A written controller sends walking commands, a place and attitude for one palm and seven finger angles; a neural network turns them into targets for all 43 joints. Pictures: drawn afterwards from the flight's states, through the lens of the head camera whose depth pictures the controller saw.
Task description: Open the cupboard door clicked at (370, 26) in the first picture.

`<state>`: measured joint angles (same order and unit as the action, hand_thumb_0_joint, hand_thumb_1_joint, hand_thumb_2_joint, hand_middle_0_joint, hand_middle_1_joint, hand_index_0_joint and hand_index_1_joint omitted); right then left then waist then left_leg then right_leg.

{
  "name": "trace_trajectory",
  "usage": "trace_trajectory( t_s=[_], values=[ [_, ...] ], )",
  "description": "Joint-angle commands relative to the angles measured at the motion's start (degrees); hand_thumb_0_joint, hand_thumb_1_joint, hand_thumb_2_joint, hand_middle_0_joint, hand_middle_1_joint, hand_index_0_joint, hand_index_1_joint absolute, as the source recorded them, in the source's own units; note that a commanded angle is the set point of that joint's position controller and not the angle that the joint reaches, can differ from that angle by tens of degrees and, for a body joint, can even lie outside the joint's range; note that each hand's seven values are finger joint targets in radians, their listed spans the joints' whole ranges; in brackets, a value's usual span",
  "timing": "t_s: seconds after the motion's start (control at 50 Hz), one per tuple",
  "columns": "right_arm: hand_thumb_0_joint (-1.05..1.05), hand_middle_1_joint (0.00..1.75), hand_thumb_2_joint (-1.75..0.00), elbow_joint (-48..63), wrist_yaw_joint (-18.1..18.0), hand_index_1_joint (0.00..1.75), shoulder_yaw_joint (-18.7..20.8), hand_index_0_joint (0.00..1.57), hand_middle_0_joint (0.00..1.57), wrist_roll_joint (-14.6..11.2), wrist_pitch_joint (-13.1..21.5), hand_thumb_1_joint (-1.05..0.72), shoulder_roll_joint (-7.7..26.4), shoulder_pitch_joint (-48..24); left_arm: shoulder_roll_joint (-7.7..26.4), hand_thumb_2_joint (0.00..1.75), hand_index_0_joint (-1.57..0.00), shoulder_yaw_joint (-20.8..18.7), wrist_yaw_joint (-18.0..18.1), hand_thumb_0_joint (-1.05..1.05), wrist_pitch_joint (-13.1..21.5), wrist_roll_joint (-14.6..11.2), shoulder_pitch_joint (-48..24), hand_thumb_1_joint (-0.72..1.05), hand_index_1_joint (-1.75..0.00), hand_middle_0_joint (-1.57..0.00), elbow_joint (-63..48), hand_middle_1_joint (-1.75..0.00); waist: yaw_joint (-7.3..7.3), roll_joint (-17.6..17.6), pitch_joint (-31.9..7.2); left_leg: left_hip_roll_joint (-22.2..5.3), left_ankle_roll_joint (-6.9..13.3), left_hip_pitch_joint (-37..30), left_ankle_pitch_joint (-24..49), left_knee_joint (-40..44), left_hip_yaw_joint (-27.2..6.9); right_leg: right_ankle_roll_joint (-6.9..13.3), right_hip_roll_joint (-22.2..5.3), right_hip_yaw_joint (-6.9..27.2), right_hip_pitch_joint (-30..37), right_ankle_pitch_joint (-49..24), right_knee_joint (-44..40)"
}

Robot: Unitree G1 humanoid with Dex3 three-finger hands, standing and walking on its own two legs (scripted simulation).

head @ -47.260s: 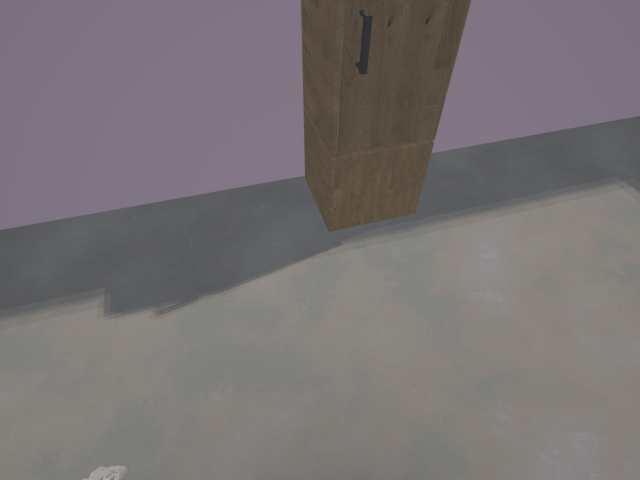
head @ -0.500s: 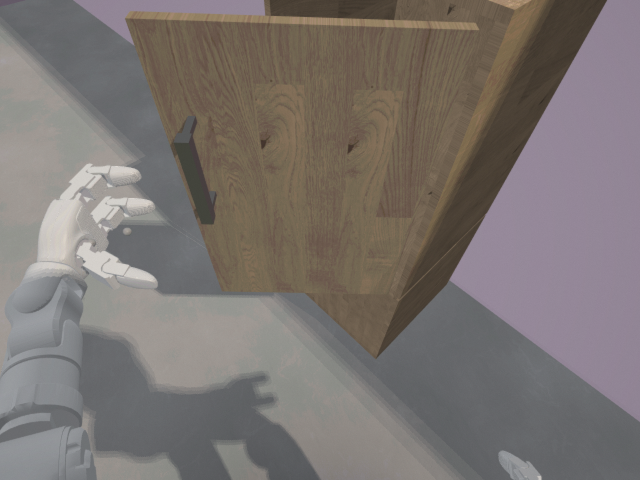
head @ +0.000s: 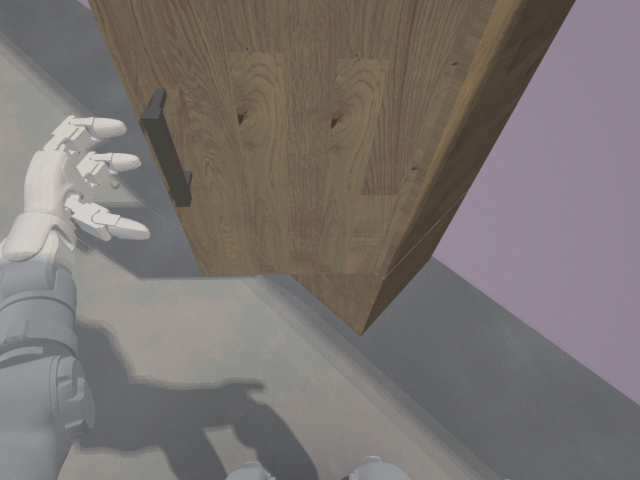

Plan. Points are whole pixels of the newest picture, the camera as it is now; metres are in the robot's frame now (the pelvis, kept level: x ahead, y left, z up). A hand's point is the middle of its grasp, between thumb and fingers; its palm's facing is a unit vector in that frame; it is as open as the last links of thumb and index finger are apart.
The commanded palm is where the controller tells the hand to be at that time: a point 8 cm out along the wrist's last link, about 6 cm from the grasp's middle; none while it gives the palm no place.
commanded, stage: move the hooked fingers beside the handle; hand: left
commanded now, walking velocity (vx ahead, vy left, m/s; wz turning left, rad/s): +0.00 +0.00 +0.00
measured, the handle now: (172, 152) +0.52 +0.19 +0.09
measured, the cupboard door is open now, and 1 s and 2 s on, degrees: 45 45 44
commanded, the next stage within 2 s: slide the fingers in behind the handle in 0.98 s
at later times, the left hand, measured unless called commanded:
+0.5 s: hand (115, 174) +0.47 +0.25 +0.09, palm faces +0.02 -1.00 +0.00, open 14.0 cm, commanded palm +0.44 +0.29 +0.09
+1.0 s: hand (115, 178) +0.46 +0.25 +0.09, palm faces +0.02 -1.00 +0.01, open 14.0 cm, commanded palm +0.44 +0.30 +0.09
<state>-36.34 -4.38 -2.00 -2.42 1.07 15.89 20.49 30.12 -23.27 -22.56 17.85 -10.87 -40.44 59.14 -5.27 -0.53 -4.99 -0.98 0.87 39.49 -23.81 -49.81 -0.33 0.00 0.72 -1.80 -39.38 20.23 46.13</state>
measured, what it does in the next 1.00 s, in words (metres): stands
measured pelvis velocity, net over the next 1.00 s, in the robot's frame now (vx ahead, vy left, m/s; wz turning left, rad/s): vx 0.01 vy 0.01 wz -0.01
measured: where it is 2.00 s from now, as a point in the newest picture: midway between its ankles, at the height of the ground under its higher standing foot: outside the picture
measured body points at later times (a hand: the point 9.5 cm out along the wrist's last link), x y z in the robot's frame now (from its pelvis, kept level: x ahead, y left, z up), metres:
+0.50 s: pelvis +0.01 +0.01 +0.00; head +0.10 +0.02 +0.44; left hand +0.46 +0.31 +0.10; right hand +0.02 -0.27 -0.11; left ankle +0.00 +0.11 -0.70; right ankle +0.02 -0.12 -0.70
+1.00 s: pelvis +0.01 +0.01 +0.00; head +0.09 +0.03 +0.44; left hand +0.45 +0.30 +0.10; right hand +0.06 -0.26 -0.11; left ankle +0.00 +0.11 -0.70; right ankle +0.02 -0.12 -0.70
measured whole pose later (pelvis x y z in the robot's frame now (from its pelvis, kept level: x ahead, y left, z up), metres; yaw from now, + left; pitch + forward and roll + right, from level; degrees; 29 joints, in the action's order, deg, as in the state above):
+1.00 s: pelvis +0.01 +0.01 +0.00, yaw -1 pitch +16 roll -3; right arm -34.3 -3.2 -2.5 -2.1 -2.3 15.5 21.0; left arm 31.1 -23.6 -22.5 18.0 -10.5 -42.4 60.9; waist -5.7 -0.6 -6.0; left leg -1.3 1.4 42.2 -25.5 -52.1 -0.2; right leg -0.6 1.1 -1.6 -41.7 21.1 47.2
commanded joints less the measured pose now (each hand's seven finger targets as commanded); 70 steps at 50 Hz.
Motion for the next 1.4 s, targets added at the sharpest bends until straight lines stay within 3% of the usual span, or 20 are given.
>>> trace_trajectory(
  t_s=[0.0,0.04,0.16,0.18,0.24,0.26,0.36,0.44,0.52,0.58,0.66,0.84,0.92,0.96,1.04,1.1,1.24,1.32,1.34,1.38],
  values=[
    [0.00,0.30,-0.90,4.5,-0.3,0.30,3.6,0.20,0.20,0.4,1.2,-0.90,9.5,5.7,14.8,0.30,-0.30,-1.1,-0.4,0.00,4.4,-0.6,-26.8,-0.50,-1.20,-0.30,-9.7,-1.20,-1.30,-5.6,-20.7,0.1,0.4,-11.8,16.4,5.9,-1.4,1.3,0.9,0.6,7.4,-13.0,-4.1],
    [0.00,0.30,-0.90,4.1,-0.4,0.30,3.6,0.20,0.20,0.5,0.7,-0.90,10.1,6.8,18.1,0.30,-0.30,-3.8,-0.4,0.00,3.8,-0.5,-26.2,-0.50,-1.20,-0.30,-6.5,-1.20,-1.12,-3.0,-20.7,0.0,0.6,-9.7,17.1,5.5,-1.2,1.2,1.0,0.7,8.5,-14.4,-3.9],
    [0.00,0.30,-0.90,4.5,-0.1,0.30,3.5,0.20,0.20,1.0,-0.5,-0.90,10.3,8.4,22.9,0.30,-0.30,-5.9,0.2,0.00,4.3,1.0,-30.2,-0.50,-1.20,-0.30,-6.1,-1.20,-1.77,-4.5,-23.3,0.0,0.8,-7.8,17.6,4.3,-0.9,0.9,1.1,1.3,9.3,-15.7,-3.0],
    [0.00,0.30,-0.90,4.8,-0.1,0.30,3.6,0.20,0.20,1.0,-0.7,-0.90,10.3,8.6,23.6,0.30,-0.30,-6.7,0.0,0.00,4.6,1.1,-28.9,-0.50,-1.20,-0.30,-5.9,-1.20,-0.88,-4.8,-23.6,0.1,0.7,-7.5,17.9,4.4,-0.9,1.0,1.2,1.3,10.1,-15.9,-2.8],
    [0.00,0.30,-0.90,5.5,0.3,0.30,3.8,0.20,0.20,1.0,-1.2,-0.90,10.0,9.0,20.7,0.30,-0.30,-5.3,-1.1,0.00,5.0,0.5,-25.5,-0.50,-1.20,-0.30,-7.7,-1.20,-0.50,-7.2,-26.4,-0.1,0.6,-11.0,21.6,4.2,-0.5,1.1,1.6,1.0,9.8,-18.1,-2.5],
    [0.00,0.30,-0.90,5.7,0.4,0.30,3.9,0.20,0.20,1.0,-1.4,-0.90,10.1,9.1,20.5,0.30,-0.30,-5.6,-1.5,0.00,4.5,0.1,-23.9,-0.50,-1.20,-0.30,-6.7,-1.20,-0.45,-5.6,-25.7,-0.1,0.7,-10.0,20.8,4.0,-0.2,1.0,1.6,1.0,10.0,-18.0,-2.7],
    [0.00,0.30,-0.90,6.0,0.3,0.30,3.9,0.20,0.20,0.8,-2.1,-0.90,10.2,9.1,22.1,0.30,-0.30,-6.8,-1.8,0.00,3.7,-0.4,-24.2,-0.50,-1.20,-0.30,-8.1,-1.20,-0.51,-5.3,-22.7,-0.2,0.9,-8.2,19.4,4.6,-0.1,1.0,1.7,0.9,9.8,-17.3,-3.2],
    [0.00,0.30,-0.90,6.0,0.3,0.30,4.2,0.20,0.20,0.9,-2.0,-0.90,9.9,9.0,21.0,0.30,-0.30,-6.2,-1.3,0.00,5.1,-0.6,-25.7,-0.50,-1.20,-0.30,-12.9,-1.20,-0.75,-7.8,-25.2,-0.4,0.5,-12.8,22.8,4.4,-0.8,1.2,2.1,0.5,8.5,-17.9,-2.8],
    [0.00,0.30,-0.90,5.8,0.6,0.30,4.1,0.20,0.20,0.6,-1.8,-0.90,9.5,8.5,15.2,0.30,-0.30,-2.2,-1.1,0.00,4.6,-1.5,-24.3,-0.50,-1.20,-0.30,-14.2,-1.20,-1.23,-9.3,-23.9,-0.8,0.0,-16.7,26.0,4.5,-1.7,1.6,2.2,-0.5,5.5,-17.0,-3.1],
    [0.00,0.30,-0.90,5.4,0.6,0.30,4.0,0.20,0.20,0.6,-2.0,-0.90,9.7,8.1,14.3,0.30,-0.30,-1.4,-0.5,0.00,2.9,-0.9,-24.2,-0.50,-1.20,-0.30,-11.2,-1.20,-1.44,-7.7,-20.7,-0.8,-0.1,-14.5,23.1,4.9,-1.8,1.4,1.9,-0.6,4.2,-15.4,-3.4],
    [0.00,0.30,-0.90,6.0,0.6,0.30,3.8,0.20,0.20,0.9,-1.9,-0.90,9.6,7.8,16.8,0.30,-0.30,-3.3,0.9,0.00,3.5,-0.2,-26.0,-0.50,-1.20,-0.30,-12.4,-1.20,-1.01,-6.7,-22.8,-0.5,0.0,-14.0,23.6,4.6,-1.6,1.4,1.7,-0.3,6.4,-17.0,-2.8],
    [0.00,0.30,-0.90,6.8,0.7,0.30,3.5,0.20,0.20,0.7,-2.1,-0.90,9.5,6.9,16.3,0.30,-0.30,-3.1,0.1,0.00,4.1,-0.3,-23.2,-0.50,-1.20,-0.30,-10.1,-1.20,-0.19,-6.7,-22.7,-0.4,-0.1,-13.0,24.0,4.3,-1.4,1.5,1.7,-0.1,7.6,-17.9,-2.2],
    [0.00,0.30,-0.90,6.6,0.5,0.30,3.5,0.20,0.20,0.7,-2.1,-0.90,9.6,6.9,15.6,0.30,-0.30,-2.2,-0.3,0.00,3.9,-1.1,-25.4,-0.50,-1.20,-0.30,-10.3,-1.20,-1.22,-4.3,-20.7,-0.3,0.3,-11.1,20.3,4.4,-1.5,1.5,1.7,-0.3,7.1,-15.9,-2.8],
    [0.00,0.30,-0.90,6.1,0.3,0.30,3.4,0.20,0.20,0.7,-2.0,-0.90,9.8,6.9,16.1,0.30,-0.30,-1.9,-0.3,0.00,3.9,-0.6,-28.2,-0.50,-1.20,-0.30,-10.0,-1.20,-2.10,-4.5,-21.2,-0.2,0.5,-10.4,18.0,4.4,-1.3,1.2,1.6,0.2,6.7,-14.9,-3.0],
    [0.00,0.30,-0.90,5.5,0.2,0.30,3.6,0.20,0.20,0.9,-1.7,-0.90,9.9,7.4,17.4,0.30,-0.30,-2.7,-0.1,0.00,5.0,-0.2,-29.6,-0.50,-1.20,-0.30,-11.1,-1.20,-1.67,-7.6,-23.7,-0.3,0.1,-13.1,19.7,3.8,-2.0,1.5,1.7,0.0,5.3,-14.3,-2.4],
    [0.00,0.30,-0.90,5.4,0.4,0.30,3.5,0.20,0.20,0.8,-1.6,-0.90,9.6,7.4,15.0,0.30,-0.30,-1.4,-0.3,0.00,4.6,-0.7,-27.4,-0.50,-1.20,-0.30,-9.9,-1.20,-1.54,-7.5,-23.9,-0.2,0.1,-12.8,20.1,3.8,-1.6,1.4,1.7,0.1,6.0,-15.0,-2.7],
    [0.00,0.30,-0.90,6.1,0.7,0.30,3.6,0.20,0.20,0.8,-2.0,-0.90,9.7,7.8,16.1,0.30,-0.30,-2.5,1.3,0.00,3.5,-0.2,-26.0,-0.50,-1.20,-0.30,-10.8,-1.20,-0.67,-7.1,-22.8,-0.2,0.2,-11.2,20.0,4.3,-1.5,1.5,1.8,-0.1,6.9,-15.5,-2.4],
    [0.00,0.30,-0.90,6.1,1.1,0.30,4.0,0.20,0.20,1.0,-1.9,-0.90,9.4,8.2,12.9,0.30,-0.30,-0.8,2.5,0.00,4.2,-0.5,-25.9,-0.50,-1.20,-0.30,-13.1,-1.20,-1.45,-5.6,-23.7,-0.2,0.3,-12.7,21.9,4.0,-1.5,1.5,2.0,-0.2,7.5,-16.9,-2.6],
    [0.00,0.30,-0.90,6.0,1.2,0.30,4.1,0.20,0.20,0.9,-2.0,-0.90,9.5,8.2,14.0,0.30,-0.30,-1.6,2.6,0.00,4.2,0.0,-24.6,-0.50,-1.20,-0.30,-13.4,-1.20,-0.65,-6.3,-24.7,-0.4,0.1,-13.0,22.2,4.2,-1.4,1.4,1.9,-0.1,7.7,-17.1,-2.4],
    [0.00,0.30,-0.90,5.8,1.2,0.30,3.9,0.20,0.20,0.9,-2.0,-0.90,9.2,7.8,11.0,0.30,-0.30,0.7,2.6,0.00,3.9,-0.2,-26.3,-0.50,-1.20,-0.30,-12.7,-1.20,-1.77,-5.3,-22.1,-0.3,0.2,-12.2,20.0,4.4,-1.4,1.3,1.9,-0.3,6.6,-15.8,-2.9]
  ],
)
